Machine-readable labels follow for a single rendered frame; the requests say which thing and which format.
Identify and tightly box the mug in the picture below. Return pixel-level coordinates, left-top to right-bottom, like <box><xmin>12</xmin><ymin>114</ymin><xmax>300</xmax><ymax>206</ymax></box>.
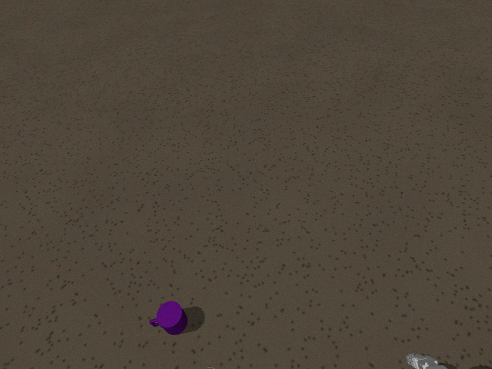
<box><xmin>149</xmin><ymin>301</ymin><xmax>188</xmax><ymax>335</ymax></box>

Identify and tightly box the right robot hand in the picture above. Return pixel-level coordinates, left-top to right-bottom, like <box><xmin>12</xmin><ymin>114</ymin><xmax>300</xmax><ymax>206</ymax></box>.
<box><xmin>406</xmin><ymin>354</ymin><xmax>447</xmax><ymax>369</ymax></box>

